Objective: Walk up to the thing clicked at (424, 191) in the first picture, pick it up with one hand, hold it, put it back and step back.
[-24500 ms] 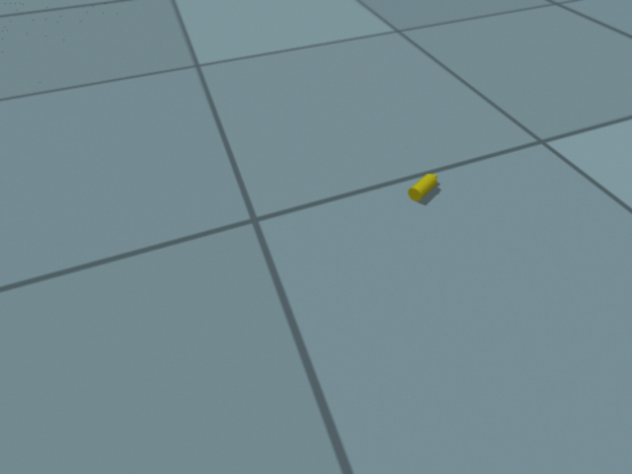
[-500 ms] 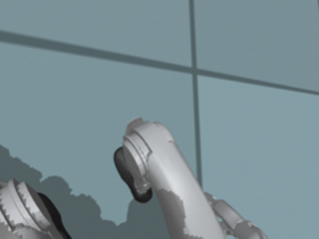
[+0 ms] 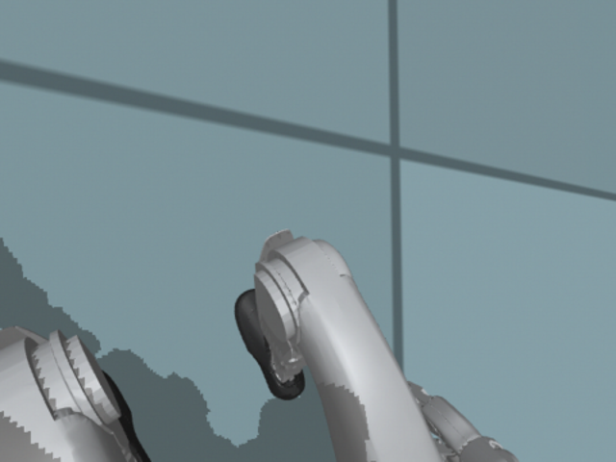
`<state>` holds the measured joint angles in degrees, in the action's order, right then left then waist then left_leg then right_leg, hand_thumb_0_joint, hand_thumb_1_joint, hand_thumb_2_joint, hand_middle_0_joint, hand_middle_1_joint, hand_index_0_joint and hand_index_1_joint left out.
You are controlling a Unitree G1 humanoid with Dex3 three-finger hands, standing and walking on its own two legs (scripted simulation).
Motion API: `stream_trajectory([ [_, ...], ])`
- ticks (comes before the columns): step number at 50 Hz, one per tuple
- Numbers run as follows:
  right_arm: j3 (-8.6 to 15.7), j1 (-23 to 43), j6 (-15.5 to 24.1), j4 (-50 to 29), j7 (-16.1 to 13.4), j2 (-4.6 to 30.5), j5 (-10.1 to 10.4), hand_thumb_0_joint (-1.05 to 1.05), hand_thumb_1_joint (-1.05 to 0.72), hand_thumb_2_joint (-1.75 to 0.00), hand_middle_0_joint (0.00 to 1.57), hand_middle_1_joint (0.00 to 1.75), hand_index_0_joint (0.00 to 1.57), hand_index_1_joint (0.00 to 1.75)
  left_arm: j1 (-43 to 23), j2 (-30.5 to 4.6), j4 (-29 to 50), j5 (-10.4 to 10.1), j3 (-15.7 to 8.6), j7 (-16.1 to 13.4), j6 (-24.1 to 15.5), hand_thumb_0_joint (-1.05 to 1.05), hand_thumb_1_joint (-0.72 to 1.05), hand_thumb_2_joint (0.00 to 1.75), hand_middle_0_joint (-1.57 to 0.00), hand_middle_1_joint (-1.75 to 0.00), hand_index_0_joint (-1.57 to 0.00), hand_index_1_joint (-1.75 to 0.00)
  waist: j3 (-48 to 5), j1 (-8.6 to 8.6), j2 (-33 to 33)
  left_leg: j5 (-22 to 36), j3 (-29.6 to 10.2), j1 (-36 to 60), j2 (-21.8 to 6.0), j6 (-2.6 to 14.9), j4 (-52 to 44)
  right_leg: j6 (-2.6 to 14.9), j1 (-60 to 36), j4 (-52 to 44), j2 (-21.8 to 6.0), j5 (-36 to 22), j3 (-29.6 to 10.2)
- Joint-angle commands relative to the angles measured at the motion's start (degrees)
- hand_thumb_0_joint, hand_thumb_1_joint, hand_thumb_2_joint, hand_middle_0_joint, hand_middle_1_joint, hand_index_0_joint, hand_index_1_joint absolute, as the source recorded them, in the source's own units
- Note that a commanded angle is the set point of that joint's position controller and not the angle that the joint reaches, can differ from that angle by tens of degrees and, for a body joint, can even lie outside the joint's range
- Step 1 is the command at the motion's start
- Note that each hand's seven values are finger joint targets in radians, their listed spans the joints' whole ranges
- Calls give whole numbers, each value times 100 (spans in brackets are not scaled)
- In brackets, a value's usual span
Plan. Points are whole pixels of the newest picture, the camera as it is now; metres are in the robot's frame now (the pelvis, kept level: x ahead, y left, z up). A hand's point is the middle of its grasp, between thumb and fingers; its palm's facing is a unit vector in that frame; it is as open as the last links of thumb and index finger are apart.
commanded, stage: settle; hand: left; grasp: from above
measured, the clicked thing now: out of the picture +0.52 +0.34 -0.26
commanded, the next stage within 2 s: lift in 0.46 s
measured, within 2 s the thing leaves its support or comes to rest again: neither
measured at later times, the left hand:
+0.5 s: hand out of the picture +0.50 +0.36 -0.14, palm faces -0.42 -0.12 -0.90, open 9.8 cm
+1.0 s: hand out of the picture +0.45 +0.36 -0.06, palm faces -0.45 -0.15 -0.88, open 9.7 cm
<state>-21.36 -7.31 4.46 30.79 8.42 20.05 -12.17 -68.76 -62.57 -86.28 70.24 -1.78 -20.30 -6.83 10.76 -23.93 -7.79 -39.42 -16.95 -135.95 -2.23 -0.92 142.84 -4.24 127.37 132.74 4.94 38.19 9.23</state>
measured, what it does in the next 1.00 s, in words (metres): rises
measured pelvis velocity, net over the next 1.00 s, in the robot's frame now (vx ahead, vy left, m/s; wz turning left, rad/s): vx -0.02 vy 0.00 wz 0.13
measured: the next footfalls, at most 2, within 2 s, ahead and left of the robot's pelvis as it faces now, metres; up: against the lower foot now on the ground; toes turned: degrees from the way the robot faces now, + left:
none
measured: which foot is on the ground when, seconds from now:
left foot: down 0.00-1.00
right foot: down 0.00-1.00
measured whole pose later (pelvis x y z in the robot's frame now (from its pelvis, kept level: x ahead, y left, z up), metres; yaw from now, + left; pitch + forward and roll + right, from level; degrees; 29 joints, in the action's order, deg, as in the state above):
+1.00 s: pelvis -0.02 +0.00 +0.05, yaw +8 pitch +35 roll -10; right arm -8.0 -12.6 -7.8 31.6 3.6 17.7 -3.9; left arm -55.5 -46.3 -59.0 61.9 -0.1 2.1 -4.6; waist -2.0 -14.0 1.6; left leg -34.1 -9.2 -130.9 -0.9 0.2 129.6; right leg -3.0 123.6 124.6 1.2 36.4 4.0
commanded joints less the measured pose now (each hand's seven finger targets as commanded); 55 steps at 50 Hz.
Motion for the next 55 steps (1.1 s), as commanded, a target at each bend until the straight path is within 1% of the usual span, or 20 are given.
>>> stream_trajectory([
  [1,762,-1169,-117,85,-104,1874,78,0,-91,-90,20,30,20,30,-1721,-1211,1314,-115,-111,30,63,0,76,80,-106,-80,-109,-77,-4315,-160,3686,1769,756,3272,-199,84,-1250,634,-2120,-1122,152,-1809,662],
  [2,794,-1129,-136,80,-106,1833,109,0,-91,-90,20,30,20,30,-1599,-1131,1288,-104,-64,103,85,0,76,79,-106,-80,-110,-77,-4276,-76,3735,1674,787,3283,-192,87,-1288,646,-2033,-1133,147,-1707,622],
  [7,994,-1249,-307,5,-133,1745,207,0,-91,-90,20,30,20,30,-1591,-729,1594,-166,34,475,126,0,81,79,-108,-81,-113,-77,-4278,-65,3365,1297,845,2920,-127,118,-1387,641,-2007,-1234,105,-1458,581],
  [9,1096,-1251,-396,19,-186,1744,266,0,-91,-90,20,30,20,30,-1582,-690,1708,-196,21,608,134,0,83,79,-109,-81,-114,-77,-4310,41,3381,1254,858,2964,-95,96,-1466,669,-1829,-1244,72,-1371,554],
  [11,1154,-1328,-466,46,-196,1671,299,0,-90,-90,20,30,20,30,-1563,-401,1815,-228,166,775,157,0,84,80,-110,-81,-115,-77,-4411,32,3309,1388,854,3092,-101,100,-1465,666,-1828,-1229,70,-1444,526],
  [17,1294,-1404,-680,-19,-283,1590,382,0,-90,-90,20,30,20,30,-1839,-352,2290,-254,143,1040,178,0,90,82,-112,-84,-118,-79,-4771,155,3403,1585,932,3288,-41,89,-1579,689,-1808,-1233,13,-1537,428],
  [21,1361,-1412,-775,-52,-354,1595,415,0,-90,-90,20,30,20,30,-1866,-227,2259,-246,157,1156,225,0,91,82,-113,-84,-119,-78,-4566,178,3342,1436,922,3334,13,72,-1689,748,-1452,-1292,-33,-1337,397],
  [25,1373,-1436,-856,-65,-399,1472,420,0,-90,-90,20,30,20,30,-2031,-321,2425,-262,124,1201,243,0,93,86,-115,-87,-120,-81,-4958,248,3312,1349,1084,3292,24,118,-1724,699,-1865,-1379,-27,-1329,272],
  [28,1381,-1492,-900,-30,-441,1463,421,0,-91,-91,20,30,20,30,-2037,-259,2336,-275,165,1299,263,0,84,86,-113,-86,-116,-83,-4851,173,3133,1281,1081,3203,24,142,-1704,713,-1834,-1444,-19,-1248,246],
  [29,1382,-1533,-915,-35,-457,1493,431,0,-88,-89,20,30,20,30,-2125,-326,2431,-274,123,1316,262,0,83,83,-106,-78,-110,-75,-4892,169,3148,1269,1099,3154,62,151,-1745,705,-1871,-1499,-43,-1239,265],
  [30,1403,-1512,-928,-47,-474,1499,452,0,-91,-91,20,30,20,30,-2034,-396,2454,-292,63,1353,274,0,80,78,-107,-84,-112,-79,-4973,314,3229,1317,1109,3218,70,129,-1809,727,-1847,-1448,-59,-1243,254],
  [32,1440,-1526,-951,-81,-481,1465,470,0,-90,-91,20,30,20,30,-1821,-260,2501,-361,101,1477,303,0,79,75,-102,-82,-108,-76,-5086,347,3298,1412,1111,3468,58,122,-1877,729,-1852,-1496,-58,-1278,240],
  [33,1450,-1563,-985,-91,-481,1445,495,0,-90,-91,20,30,20,30,-1921,-376,2699,-404,36,1525,307,0,79,74,-101,-83,-108,-76,-5367,437,3370,1469,1131,3512,65,127,-1937,719,-2039,-1500,-60,-1345,198],
  [36,1542,-1613,-1038,-120,-499,1456,557,0,-90,-91,20,30,20,30,-1610,-271,2694,-521,0,1701,363,0,79,73,-102,-82,-108,-75,-5241,469,3142,1474,1181,3404,110,152,-2010,738,-2072,-1641,-89,-1334,177],
  [39,1624,-1607,-1107,-139,-527,1407,631,0,-90,-91,20,30,20,30,-1404,-294,3073,-572,-97,1810,336,0,83,69,-102,-83,-110,-74,-5435,673,3274,1459,1201,3572,148,141,-2208,761,-2084,-1717,-118,-1262,119],
  [43,1766,-1623,-1166,-132,-561,1372,717,0,-90,-90,20,30,20,30,-1091,-218,3475,-707,-196,1984,279,0,87,70,-105,-81,-113,-73,-5523,799,3147,1392,1199,3891,168,153,-2432,784,-2061,-1905,-156,-1166,44],
  [46,1864,-1589,-1178,-100,-577,1237,783,0,-90,-90,20,30,20,30,-987,-98,3936,-830,-221,2036,233,0,88,73,-106,-83,-114,-75,-5900,933,3133,1345,1264,4161,170,190,-2641,755,-2248,-2059,-173,-1154,-47],
  [49,1980,-1571,-1180,-45,-631,1153,844,0,-90,-90,20,30,20,30,-656,231,4021,-980,-128,2082,199,0,91,70,-106,-82,-115,-73,-5652,978,2780,1020,1305,4109,190,236,-2889,754,-2241,-2339,-192,-920,-114],
  [53,2123,-1460,-1150,-27,-702,1008,941,0,-89,-90,20,30,20,30,-433,410,4398,-1115,-92,2140,156,0,92,72,-108,-80,-116,-72,-5889,1185,2779,675,1288,4491,155,259,-3376,718,-2447,-2568,-211,-779,-223],
  [55,2202,-1423,-1127,49,-738,933,999,0,-89,-90,20,30,20,30,-280,622,4557,-1191,-43,2142,167,0,93,69,-107,-80,-117,-71,-5933,1238,2693,799,1297,4699,149,269,-3577,694,-2579,-2692,-243,-936,-269],
])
